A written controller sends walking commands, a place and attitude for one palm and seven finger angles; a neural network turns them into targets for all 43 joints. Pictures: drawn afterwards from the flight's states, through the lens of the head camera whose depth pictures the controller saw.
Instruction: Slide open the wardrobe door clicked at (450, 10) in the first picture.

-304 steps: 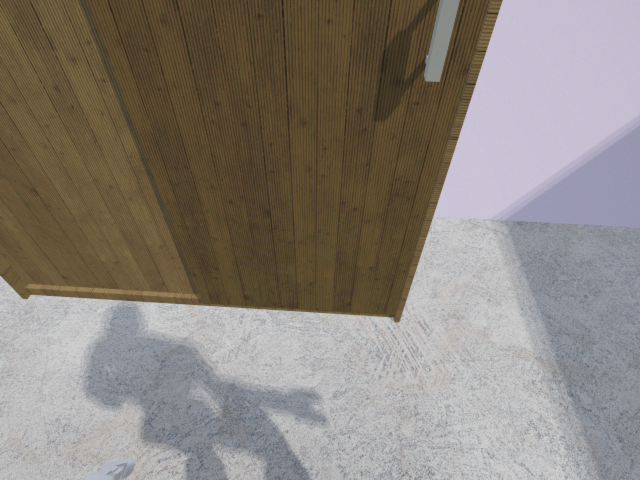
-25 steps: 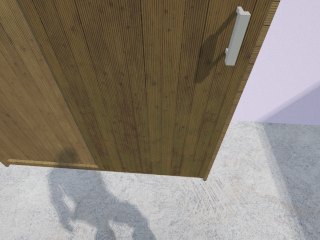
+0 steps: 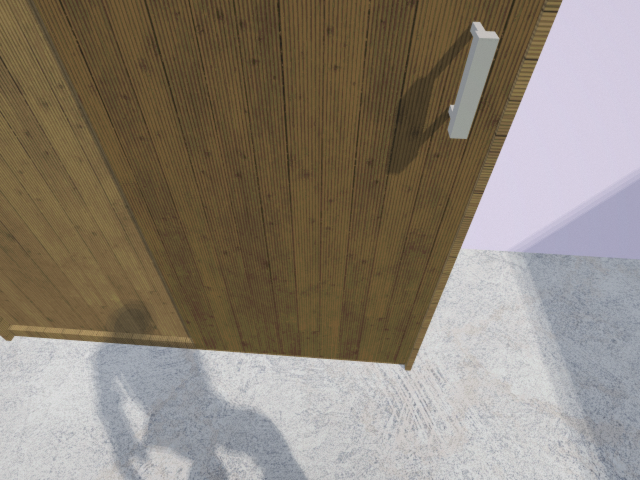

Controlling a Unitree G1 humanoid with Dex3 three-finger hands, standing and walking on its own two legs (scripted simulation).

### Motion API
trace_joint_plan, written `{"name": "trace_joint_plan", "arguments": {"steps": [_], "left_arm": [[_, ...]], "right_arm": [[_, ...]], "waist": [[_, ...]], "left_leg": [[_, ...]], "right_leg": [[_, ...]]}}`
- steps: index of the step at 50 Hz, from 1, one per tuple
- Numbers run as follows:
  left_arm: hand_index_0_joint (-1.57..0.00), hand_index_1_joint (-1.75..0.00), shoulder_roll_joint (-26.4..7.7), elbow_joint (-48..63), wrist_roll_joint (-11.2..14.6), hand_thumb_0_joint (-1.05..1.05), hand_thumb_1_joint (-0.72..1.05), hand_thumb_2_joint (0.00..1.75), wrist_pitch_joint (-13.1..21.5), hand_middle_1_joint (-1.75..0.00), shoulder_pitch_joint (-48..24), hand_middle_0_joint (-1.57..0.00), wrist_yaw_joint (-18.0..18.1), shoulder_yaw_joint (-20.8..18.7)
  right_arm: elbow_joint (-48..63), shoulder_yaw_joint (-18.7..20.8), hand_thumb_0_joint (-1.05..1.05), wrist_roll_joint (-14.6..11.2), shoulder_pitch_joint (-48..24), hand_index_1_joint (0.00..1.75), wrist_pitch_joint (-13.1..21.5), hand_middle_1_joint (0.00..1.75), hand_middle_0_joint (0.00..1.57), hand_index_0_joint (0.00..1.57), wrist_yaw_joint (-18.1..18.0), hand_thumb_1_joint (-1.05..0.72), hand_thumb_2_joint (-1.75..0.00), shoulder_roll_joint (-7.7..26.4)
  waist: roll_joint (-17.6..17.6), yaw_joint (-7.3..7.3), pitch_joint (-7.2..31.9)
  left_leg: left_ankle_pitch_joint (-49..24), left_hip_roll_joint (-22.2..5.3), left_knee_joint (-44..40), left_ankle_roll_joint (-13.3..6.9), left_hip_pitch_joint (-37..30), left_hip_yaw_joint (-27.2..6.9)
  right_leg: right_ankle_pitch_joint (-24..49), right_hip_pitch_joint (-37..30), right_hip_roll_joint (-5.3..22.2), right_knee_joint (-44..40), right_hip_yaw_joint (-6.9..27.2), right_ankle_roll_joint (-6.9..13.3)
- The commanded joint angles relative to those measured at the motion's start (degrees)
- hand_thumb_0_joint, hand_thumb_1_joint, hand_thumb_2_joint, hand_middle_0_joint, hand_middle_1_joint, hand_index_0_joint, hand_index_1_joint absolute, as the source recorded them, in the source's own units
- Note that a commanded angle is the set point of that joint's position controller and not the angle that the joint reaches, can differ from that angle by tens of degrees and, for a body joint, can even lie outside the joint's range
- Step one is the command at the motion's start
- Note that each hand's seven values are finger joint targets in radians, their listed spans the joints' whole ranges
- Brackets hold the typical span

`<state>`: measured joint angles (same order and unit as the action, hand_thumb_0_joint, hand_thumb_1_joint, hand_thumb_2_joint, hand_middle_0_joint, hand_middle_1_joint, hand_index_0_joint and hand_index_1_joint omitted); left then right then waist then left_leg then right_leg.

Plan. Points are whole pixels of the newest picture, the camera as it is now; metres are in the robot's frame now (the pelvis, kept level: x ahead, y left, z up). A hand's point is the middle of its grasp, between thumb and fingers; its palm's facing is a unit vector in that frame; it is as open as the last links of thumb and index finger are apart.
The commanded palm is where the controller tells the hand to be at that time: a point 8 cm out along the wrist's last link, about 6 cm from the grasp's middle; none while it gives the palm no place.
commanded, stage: shuffle to correct the standing spot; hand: right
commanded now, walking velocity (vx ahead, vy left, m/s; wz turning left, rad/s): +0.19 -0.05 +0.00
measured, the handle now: (467, 81) +0.59 -0.17 +0.23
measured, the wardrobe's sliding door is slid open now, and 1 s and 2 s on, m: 0.00 0.00 0.00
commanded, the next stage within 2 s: come to a stop and stand still in 0.36 s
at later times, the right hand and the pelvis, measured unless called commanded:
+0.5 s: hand out of the picture +0.15 -0.22 -0.17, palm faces +0.02 +0.98 -0.18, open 7.2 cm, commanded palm none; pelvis +0.11 -0.04 +0.00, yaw +1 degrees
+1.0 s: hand (485, 448) +0.24 -0.25 -0.20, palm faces +0.07 +0.98 -0.17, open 7.3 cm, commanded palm none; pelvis +0.15 -0.07 -0.02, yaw -2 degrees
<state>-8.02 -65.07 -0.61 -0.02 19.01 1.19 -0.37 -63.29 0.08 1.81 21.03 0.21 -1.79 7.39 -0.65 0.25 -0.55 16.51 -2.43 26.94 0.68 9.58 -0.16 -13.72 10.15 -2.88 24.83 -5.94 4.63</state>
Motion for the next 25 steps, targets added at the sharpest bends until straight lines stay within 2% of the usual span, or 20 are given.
{"name": "trace_joint_plan", "arguments": {"steps": [1, 2, 4, 5, 6, 7, 8, 9, 10, 11, 12, 13, 14, 15, 16, 18, 19, 21, 23, 25], "left_arm": [[-0.2, -0.3, -6.76, 3.16, -0.27, 0.0, 0.9, 0.9, 0.58, -0.3, 2.92, -0.2, 0.04, -1.58], [-0.2, -0.3, -5.99, 3.77, -0.27, 0.0, 0.9, 0.9, 0.78, -0.3, 2.6, -0.2, 0.01, -1.51], [-0.2, -0.3, -4.06, 5.19, -0.42, 0.0, 0.9, 0.9, 1.05, -0.3, 2.0, -0.2, -0.18, -1.15], [-0.2, -0.3, -3.92, 5.94, -0.6, 0.0, 0.9, 0.9, 1.24, -0.3, 0.77, -0.2, -0.3, -1.25], [-0.2, -0.3, -4.04, 6.67, -0.61, 0.0, 0.9, 0.9, 1.43, -0.3, 0.04, -0.2, -0.45, -1.33], [-0.2, -0.3, -3.67, 7.17, -0.48, 0.0, 0.9, 0.9, 1.79, -0.3, -0.33, -0.2, -0.61, -1.5], [-0.2, -0.3, -3.25, 7.18, -0.26, 0.0, 0.9, 0.9, 2.18, -0.3, 0.99, -0.2, -0.73, -1.54], [-0.2, -0.3, -3.03, 6.36, -0.07, 0.0, 0.9, 0.9, 2.53, -0.3, 4.01, -0.2, -0.75, -1.53], [-0.2, -0.3, -3.28, 4.86, -0.04, 0.0, 0.9, 0.9, 2.87, -0.3, 8.39, -0.2, -0.56, -1.46], [-0.2, -0.3, -6.75, 2.95, -0.34, 0.0, 0.9, 0.9, 3.19, -0.3, 14.33, -0.2, -0.05, -2.36], [-0.2, -0.3, -10.69, 1.51, -1.05, 0.0, 0.9, 0.9, 3.17, -0.3, 20.45, -0.2, 0.45, -3.18], [-0.2, -0.3, -9.28, 0.89, -1.12, 0.0, 0.9, 0.9, 2.97, -0.3, 20.65, -0.2, 1.18, -2.38], [-0.2, -0.3, -7.61, 1.84, -0.86, 0.0, 0.9, 0.9, 3.08, -0.3, 17.62, -0.2, 1.36, -1.66], [-0.2, -0.3, -6.38, 3.03, -0.75, 0.0, 0.9, 0.9, 3.68, -0.3, 14.43, -0.2, 1.27, -1.12], [-0.2, -0.3, -5.58, 3.68, -0.52, 0.0, 0.9, 0.9, 4.34, -0.3, 12.36, -0.2, 1.34, -0.97], [-0.2, -0.3, -5.33, 3.42, -0.25, 0.0, 0.9, 0.9, 4.95, -0.3, 11.43, -0.2, 1.45, -0.78], [-0.2, -0.3, -4.88, 3.09, -0.18, 0.0, 0.9, 0.9, 5.09, -0.3, 11.55, -0.2, 1.54, -0.65], [-0.2, -0.3, -4.82, 2.81, -0.2, 0.0, 0.9, 0.9, 5.07, -0.3, 12.39, -0.2, 1.69, -0.76], [-0.2, -0.3, -4.44, 2.05, -0.45, 0.0, 0.9, 0.9, 4.84, -0.3, 13.07, -0.2, 1.68, -0.81], [-0.2, -0.3, -3.86, 1.45, -0.69, 0.0, 0.9, 0.9, 4.36, -0.3, 13.66, -0.2, 1.76, -0.71]], "right_arm": [[1.76, 1.53, 0.0, 0.08, 7.3, 0.3, 0.78, 0.3, 0.2, 0.2, 0.21, -0.9, -0.9, 4.74], [1.61, 1.87, 0.0, -0.06, 8.06, 0.3, 0.94, 0.3, 0.2, 0.2, 0.18, -0.9, -0.9, 5.26], [1.49, 3.03, 0.0, -0.53, 10.26, 0.3, 1.19, 0.3, 0.2, 0.2, -0.19, -0.9, -0.9, 7.73], [1.54, 3.46, 0.0, -0.71, 10.9, 0.3, 1.42, 0.3, 0.2, 0.2, -0.37, -0.9, -0.9, 8.39], [1.86, 3.72, 0.0, -0.64, 10.93, 0.3, 1.72, 0.3, 0.2, 0.2, -0.48, -0.9, -0.9, 8.66], [2.31, 3.98, 0.0, -0.35, 9.91, 0.3, 1.99, 0.3, 0.2, 0.2, -0.5, -0.9, -0.9, 8.65], [2.77, 4.14, 0.0, -0.11, 8.14, 0.3, 2.12, 0.3, 0.2, 0.2, -0.4, -0.9, -0.9, 8.6], [3.28, 4.15, 0.0, -0.11, 5.94, 0.3, 2.09, 0.3, 0.2, 0.2, -0.19, -0.9, -0.9, 8.53], [3.94, 4.03, 0.0, -0.33, 3.79, 0.3, 1.81, 0.3, 0.2, 0.2, 0.11, -0.9, -0.9, 7.45], [5.14, 3.59, 0.0, -0.45, 2.45, 0.3, 1.59, 0.3, 0.2, 0.2, 0.64, -0.9, -0.9, 5.08], [7.07, 2.95, 0.0, -0.35, -0.27, 0.3, 1.61, 0.3, 0.2, 0.2, 0.69, -0.9, -0.9, 2.59], [7.76, 2.83, 0.0, -0.05, -3.69, 0.3, 1.78, 0.3, 0.2, 0.2, 0.32, -0.9, -0.9, 3.64], [7.28, 3.02, 0.0, -0.18, -4.12, 0.3, 2.03, 0.3, 0.2, 0.2, 0.47, -0.9, -0.9, 3.27], [6.42, 2.99, 0.0, -0.12, -3.28, 0.3, 2.15, 0.3, 0.2, 0.2, 0.87, -0.9, -0.9, 2.69], [5.73, 2.93, 0.0, -0.1, -2.2, 0.3, 2.11, 0.3, 0.2, 0.2, 1.25, -0.9, -0.9, 2.38], [5.58, 2.77, 0.0, -0.23, -1.38, 0.3, 1.21, 0.3, 0.2, 0.2, 1.61, -0.9, -0.9, 1.43], [5.91, 2.92, 0.0, -0.27, -2.09, 0.3, 0.89, 0.3, 0.2, 0.2, 1.73, -0.9, -0.9, 1.64], [7.13, 3.07, 0.0, -0.31, -4.39, 0.3, 0.62, 0.3, 0.2, 0.2, 1.91, -0.9, -0.9, 2.05], [8.33, 3.11, 0.0, -0.39, -7.89, 0.3, 0.42, 0.3, 0.2, 0.2, 2.01, -0.9, -0.9, 1.83], [9.79, 2.84, 0.0, -0.47, -11.36, 0.3, 0.49, 0.3, 0.2, 0.2, 1.92, -0.9, -0.9, 1.76]], "waist": [[-1.77, -1.57, -9.75], [-3.94, -1.87, -9.91], [-11.25, -2.32, -9.44], [-11.77, -2.37, -9.46], [-9.94, -2.27, -9.15], [-7.97, -1.83, -9.02], [-6.93, -0.64, -7.98], [-5.92, 1.16, -6.42], [-2.77, 3.09, -5.4], [8.53, 5.16, -4.66], [19.93, 6.78, -5.54], [14.26, 6.72, -8.14], [5.23, 4.65, -10.31], [1.02, 2.86, -9.63], [-0.42, 1.55, -8.18], [3.89, 0.42, -6.33], [5.06, 0.37, -6.04], [3.34, 0.62, -6.08], [4.06, 0.92, -7.05], [4.41, 1.66, -7.67]], "left_leg": [[11.48, -2.99, -5.11, -4.16, 4.0, -5.67], [13.64, -5.04, -7.4, -5.34, 2.99, -9.2], [17.37, -11.65, -13.2, -9.38, -2.21, -18.98], [16.29, -14.83, -14.89, -11.07, -2.26, -22.2], [12.81, -16.31, -14.8, -12.37, -2.76, -22.96], [9.21, -16.96, -13.66, -12.84, -2.02, -21.73], [5.18, -16.17, -11.1, -12.31, -1.23, -18.77], [2.26, -13.97, -6.83, -10.73, 2.05, -14.29], [1.52, -9.04, -0.82, -8.31, 8.04, -8.05], [2.83, -1.58, 12.2, -4.79, 17.61, -0.7], [14.38, 3.26, 27.74, -2.01, 28.42, 6.89], [14.9, 1.07, 37.44, -2.68, 32.1, 2.08], [11.03, -1.63, 42.02, -2.98, 32.62, 0.27], [7.1, -2.94, 42.99, -2.52, 30.93, -0.14], [4.62, -3.46, 42.03, -1.87, 29.88, 0.63], [0.28, -3.36, 39.91, -0.88, 28.21, 1.88], [-0.96, -3.35, 38.4, -0.74, 28.46, 2.26], [-2.25, -3.07, 35.04, -0.67, 30.04, 3.47], [-3.97, -3.25, 30.19, -0.7, 30.12, 4.1], [-4.84, -2.29, 23.0, -0.94, 27.86, 5.65]], "right_leg": [[-19.89, 10.35, 8.81, -6.39, 11.4, 0.02], [-17.17, 12.17, 7.01, -1.76, 9.13, -0.63], [-10.11, 18.38, 3.5, 10.68, 2.62, -2.52], [-9.32, 19.73, 4.22, 14.95, 1.82, -2.97], [-10.41, 20.76, 5.19, 17.78, 2.1, -3.17], [-11.86, 20.23, 6.1, 18.07, 2.8, -3.22], [-12.33, 17.43, 6.37, 15.06, 3.22, -3.11], [-9.76, 10.53, 5.92, 9.2, 2.68, -2.93], [-6.09, 1.02, 5.03, 2.82, 2.31, -2.43], [-4.87, -8.49, 10.86, -2.43, 12.75, 0.82], [0.58, -14.14, 22.15, -10.94, 27.78, 5.04], [8.19, -12.73, 24.84, -12.43, 31.69, 7.12], [12.88, -8.5, 24.94, -11.56, 28.85, 9.09], [16.58, -6.13, 22.98, -11.48, 24.2, 8.73], [21.08, -6.34, 21.27, -11.38, 20.13, 7.95], [25.96, -6.88, 17.85, -11.77, 13.02, 6.11], [26.32, -7.28, 17.09, -12.22, 11.81, 5.67], [27.96, -9.66, 16.61, -12.59, 10.96, 5.36], [26.97, -9.78, 16.73, -13.16, 9.57, 5.47], [33.39, -10.01, 15.58, -11.7, 7.88, 4.7]]}}
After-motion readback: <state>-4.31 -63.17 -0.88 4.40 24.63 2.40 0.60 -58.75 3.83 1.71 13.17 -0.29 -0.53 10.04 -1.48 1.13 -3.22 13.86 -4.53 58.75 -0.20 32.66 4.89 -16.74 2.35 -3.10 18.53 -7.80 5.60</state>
